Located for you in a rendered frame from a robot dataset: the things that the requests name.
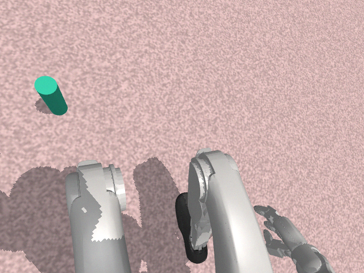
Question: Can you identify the right robot hand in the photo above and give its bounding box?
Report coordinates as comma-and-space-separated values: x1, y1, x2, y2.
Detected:
254, 205, 308, 258

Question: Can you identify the can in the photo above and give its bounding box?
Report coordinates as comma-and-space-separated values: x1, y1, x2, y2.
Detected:
34, 76, 68, 115

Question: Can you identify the right robot arm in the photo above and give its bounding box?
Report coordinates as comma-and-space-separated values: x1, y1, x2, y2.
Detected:
291, 244, 335, 273

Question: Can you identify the right robot foot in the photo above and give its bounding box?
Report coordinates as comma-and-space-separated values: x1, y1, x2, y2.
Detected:
175, 192, 208, 264

